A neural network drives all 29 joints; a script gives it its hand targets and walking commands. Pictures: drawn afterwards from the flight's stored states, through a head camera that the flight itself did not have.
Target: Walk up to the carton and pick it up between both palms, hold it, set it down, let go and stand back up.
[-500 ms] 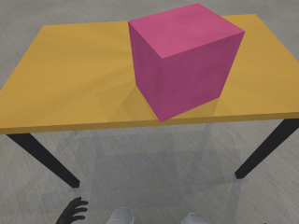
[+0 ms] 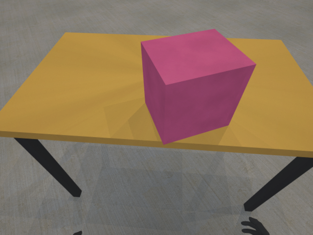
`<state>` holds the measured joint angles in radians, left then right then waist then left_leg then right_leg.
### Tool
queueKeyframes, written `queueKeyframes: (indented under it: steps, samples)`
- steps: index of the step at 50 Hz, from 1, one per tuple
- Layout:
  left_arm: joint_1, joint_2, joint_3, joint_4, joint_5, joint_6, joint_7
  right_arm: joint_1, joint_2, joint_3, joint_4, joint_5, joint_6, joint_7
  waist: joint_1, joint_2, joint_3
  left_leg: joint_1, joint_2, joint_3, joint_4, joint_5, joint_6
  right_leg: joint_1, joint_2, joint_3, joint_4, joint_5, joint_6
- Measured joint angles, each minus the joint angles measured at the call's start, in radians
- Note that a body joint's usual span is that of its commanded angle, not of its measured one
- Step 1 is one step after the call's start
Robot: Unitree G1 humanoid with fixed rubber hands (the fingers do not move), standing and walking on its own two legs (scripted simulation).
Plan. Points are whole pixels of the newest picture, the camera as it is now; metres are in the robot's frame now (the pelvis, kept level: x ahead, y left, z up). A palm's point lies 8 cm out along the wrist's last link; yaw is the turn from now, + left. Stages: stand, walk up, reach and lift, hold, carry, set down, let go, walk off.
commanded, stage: walk up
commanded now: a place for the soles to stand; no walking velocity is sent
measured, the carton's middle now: (188, 87) +0.51 -0.07 +0.09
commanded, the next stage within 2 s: none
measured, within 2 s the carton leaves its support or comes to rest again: neither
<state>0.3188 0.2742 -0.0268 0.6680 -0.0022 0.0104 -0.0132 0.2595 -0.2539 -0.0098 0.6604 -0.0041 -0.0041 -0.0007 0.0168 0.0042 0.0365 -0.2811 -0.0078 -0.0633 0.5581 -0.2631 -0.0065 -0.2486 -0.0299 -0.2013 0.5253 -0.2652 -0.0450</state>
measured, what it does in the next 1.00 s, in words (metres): steps on the spot: right foot, then left foot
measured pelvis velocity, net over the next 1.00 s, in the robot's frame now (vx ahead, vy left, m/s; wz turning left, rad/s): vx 0.06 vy -0.04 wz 0.06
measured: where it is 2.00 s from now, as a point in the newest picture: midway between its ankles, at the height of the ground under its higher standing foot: outside the picture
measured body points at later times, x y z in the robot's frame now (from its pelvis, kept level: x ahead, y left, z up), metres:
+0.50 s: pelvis +0.01 +0.01 -0.01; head +0.02 +0.03 +0.44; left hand +0.09 +0.29 -0.12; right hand +0.13 -0.25 -0.10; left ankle +0.02 +0.12 -0.73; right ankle +0.01 -0.09 -0.72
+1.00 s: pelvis +0.06 -0.04 -0.01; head +0.09 -0.06 +0.44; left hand +0.12 +0.23 -0.11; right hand +0.19 -0.30 -0.13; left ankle +0.07 +0.09 -0.74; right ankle +0.12 -0.17 -0.73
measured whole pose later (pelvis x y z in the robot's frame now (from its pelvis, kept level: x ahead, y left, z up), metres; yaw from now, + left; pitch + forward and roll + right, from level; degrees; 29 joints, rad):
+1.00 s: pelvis +0.06 -0.04 -0.01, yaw +3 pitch -1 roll +0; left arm 0.37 0.26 0.01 0.63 0.01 0.02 0.00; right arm 0.28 -0.29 -0.04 0.66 -0.03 0.02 0.00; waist 0.02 0.03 0.07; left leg -0.28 0.02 -0.01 0.61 -0.32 0.00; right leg -0.35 -0.03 -0.01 0.64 -0.27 0.01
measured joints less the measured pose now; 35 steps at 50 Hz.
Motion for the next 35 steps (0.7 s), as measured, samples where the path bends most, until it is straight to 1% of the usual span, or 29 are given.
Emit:
queueKeyframes:
  steps: [9,21,22,23,25,27,29,31,33,35]
  samples:
    - [-0.022,0.024,0.010,-0.017,0.000,0.014,0.000,0.018,-0.004,-0.001,0.020,0.002,0.004,-0.001,-0.006,0.000,-0.003,-0.007,-0.016,-0.026,0.018,-0.007,0.006,0.011,-0.015,-0.027,0.006,-0.012,0.006]
    - [-0.029,0.039,0.016,-0.013,0.007,0.026,-0.001,0.041,-0.012,-0.008,0.001,0.002,0.003,0.001,-0.008,-0.013,0.002,-0.024,-0.042,-0.047,0.048,-0.020,0.023,0.009,-0.040,-0.048,0.029,-0.028,0.023]
    - [-0.025,0.039,0.020,-0.015,0.016,0.026,-0.004,0.044,-0.011,-0.011,-0.002,-0.007,0.001,0.001,-0.007,-0.014,0.001,-0.024,-0.043,-0.047,0.053,-0.025,0.029,0.005,-0.041,-0.047,0.046,-0.057,0.020]
    - [-0.015,0.041,0.026,-0.018,0.027,0.027,-0.009,0.052,-0.009,-0.014,-0.006,-0.017,-0.002,0.000,-0.006,-0.015,-0.003,-0.025,-0.043,-0.046,0.062,-0.036,0.038,-0.005,-0.036,-0.036,0.075,-0.117,0.017]
    - [0.007,0.048,0.043,-0.023,0.038,0.035,-0.017,0.073,-0.004,-0.021,-0.012,-0.034,-0.006,-0.008,-0.016,-0.021,-0.014,-0.030,-0.044,-0.051,0.075,-0.056,0.053,-0.044,-0.008,0.030,0.172,-0.239,0.018]
    - [0.024,0.056,0.055,-0.026,0.042,0.040,-0.021,0.094,0.000,-0.028,-0.008,-0.048,-0.006,-0.023,-0.030,-0.029,-0.013,-0.026,-0.044,-0.059,0.067,-0.056,0.059,-0.103,0.011,0.093,0.293,-0.264,0.028]
    - [0.036,0.062,0.065,-0.027,0.047,0.038,-0.020,0.111,0.002,-0.033,0.004,-0.057,-0.006,-0.035,-0.037,-0.041,-0.001,-0.009,-0.040,-0.062,0.045,-0.048,0.050,-0.154,0.009,0.140,0.359,-0.231,0.043]
    - [0.044,0.061,0.073,-0.027,0.048,0.034,-0.021,0.124,-0.002,-0.038,0.017,-0.057,-0.006,-0.037,-0.043,-0.047,0.013,0.015,-0.032,-0.063,0.024,-0.044,0.033,-0.180,-0.005,0.171,0.350,-0.191,0.057]
    - [0.047,0.050,0.076,-0.026,0.041,0.029,-0.021,0.129,-0.012,-0.044,0.023,-0.050,-0.003,-0.033,-0.048,-0.042,0.027,0.034,-0.021,-0.063,0.022,-0.052,0.013,-0.177,-0.020,0.191,0.274,-0.143,0.062]
    - [0.049,0.035,0.073,-0.030,0.032,0.017,-0.018,0.126,-0.028,-0.048,0.023,-0.039,0.007,-0.023,-0.049,-0.025,0.037,0.036,-0.007,-0.065,0.062,-0.084,-0.009,-0.139,-0.024,0.196,0.152,-0.047,0.059]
